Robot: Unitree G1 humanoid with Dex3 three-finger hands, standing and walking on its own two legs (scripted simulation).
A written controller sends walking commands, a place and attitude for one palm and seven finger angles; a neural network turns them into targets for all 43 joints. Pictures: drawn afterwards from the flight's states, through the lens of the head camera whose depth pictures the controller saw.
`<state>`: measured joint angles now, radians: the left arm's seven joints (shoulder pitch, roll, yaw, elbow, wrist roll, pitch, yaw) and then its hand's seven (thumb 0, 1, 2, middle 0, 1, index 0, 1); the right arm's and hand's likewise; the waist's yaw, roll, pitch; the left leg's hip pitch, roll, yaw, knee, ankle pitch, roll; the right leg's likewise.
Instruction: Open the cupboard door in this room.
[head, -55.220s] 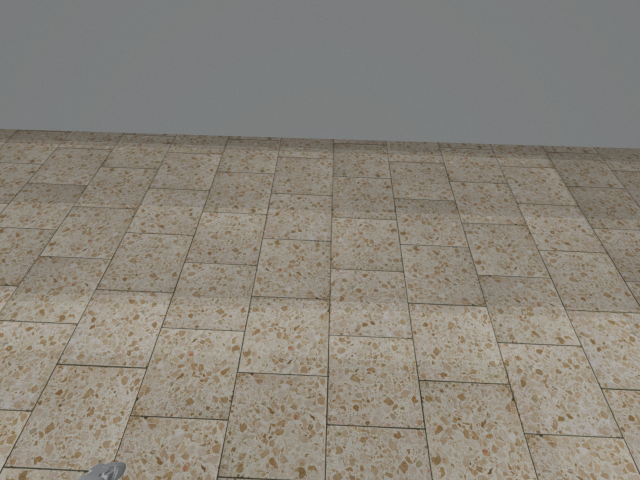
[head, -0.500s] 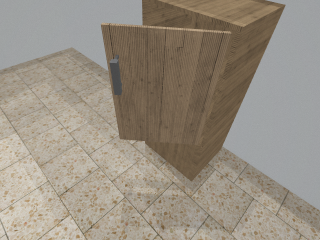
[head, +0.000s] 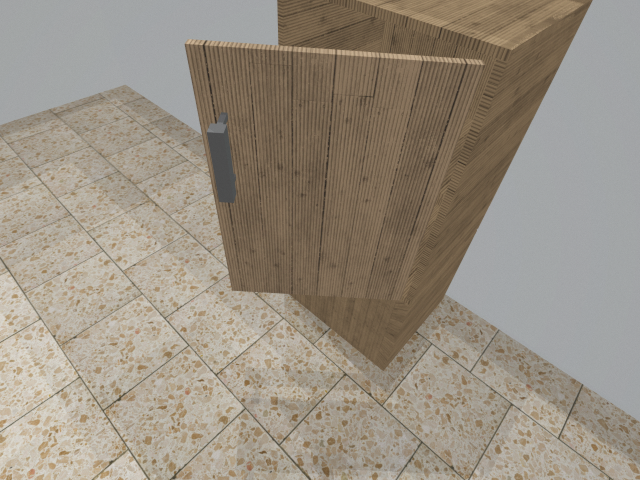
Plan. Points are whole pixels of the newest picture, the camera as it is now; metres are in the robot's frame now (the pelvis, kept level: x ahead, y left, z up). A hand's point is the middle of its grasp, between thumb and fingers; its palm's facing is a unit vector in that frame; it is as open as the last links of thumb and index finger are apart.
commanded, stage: come to a stop and stand still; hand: left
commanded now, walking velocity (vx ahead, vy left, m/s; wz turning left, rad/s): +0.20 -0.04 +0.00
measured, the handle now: (225, 158) +0.57 +0.20 +0.09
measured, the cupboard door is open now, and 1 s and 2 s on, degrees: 40 40 40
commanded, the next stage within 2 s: none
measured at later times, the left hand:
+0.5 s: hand out of the picture +0.13 +0.16 -0.18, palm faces +0.02 -0.98 -0.18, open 7.4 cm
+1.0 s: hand out of the picture -0.01 +0.20 -0.14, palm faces +0.00 -0.96 -0.28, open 7.4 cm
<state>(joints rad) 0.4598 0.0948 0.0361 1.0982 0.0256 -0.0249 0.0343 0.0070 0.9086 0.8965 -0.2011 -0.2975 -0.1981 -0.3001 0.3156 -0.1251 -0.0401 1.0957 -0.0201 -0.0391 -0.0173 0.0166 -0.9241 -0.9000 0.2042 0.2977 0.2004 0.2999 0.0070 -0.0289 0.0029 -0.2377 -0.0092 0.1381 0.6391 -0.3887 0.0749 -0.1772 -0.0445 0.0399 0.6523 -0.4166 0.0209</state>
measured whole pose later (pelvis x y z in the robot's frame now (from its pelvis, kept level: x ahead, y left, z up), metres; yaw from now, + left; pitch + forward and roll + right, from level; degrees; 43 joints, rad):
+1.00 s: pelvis -0.03 +0.01 +0.01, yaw -1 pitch -3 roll +1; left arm 0.32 0.15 0.00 1.03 0.02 0.03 0.03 0.01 0.91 0.90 -0.20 -0.30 -0.20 -0.30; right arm 0.31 -0.21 -0.03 0.97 -0.03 0.01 -0.01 0.01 -0.93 -0.90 0.20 0.30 0.20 0.30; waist -0.01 0.09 0.00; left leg -0.22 -0.04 0.13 0.48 -0.24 0.07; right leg -0.27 -0.03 0.03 0.55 -0.28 -0.01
